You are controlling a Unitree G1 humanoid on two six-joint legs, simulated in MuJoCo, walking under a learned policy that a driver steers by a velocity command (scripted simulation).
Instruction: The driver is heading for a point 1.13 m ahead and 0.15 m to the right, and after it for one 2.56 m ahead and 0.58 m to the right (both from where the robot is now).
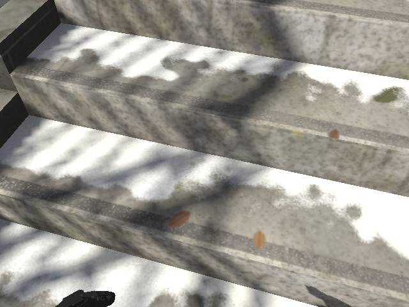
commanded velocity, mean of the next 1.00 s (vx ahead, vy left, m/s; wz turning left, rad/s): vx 0.50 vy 0.00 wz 0.08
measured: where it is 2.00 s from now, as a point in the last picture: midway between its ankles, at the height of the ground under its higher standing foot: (219, 69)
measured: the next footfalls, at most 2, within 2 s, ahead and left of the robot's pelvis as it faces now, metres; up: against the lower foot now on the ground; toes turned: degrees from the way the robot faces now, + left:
left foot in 0.40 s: +0.36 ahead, +0.11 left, +0.17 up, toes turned +7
right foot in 0.96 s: +0.63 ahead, -0.12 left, +0.34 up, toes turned -6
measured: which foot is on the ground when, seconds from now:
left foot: up 0.00-0.38, down 0.40-1.00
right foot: down 0.00-0.44, up 0.46-0.94, down 0.96-1.00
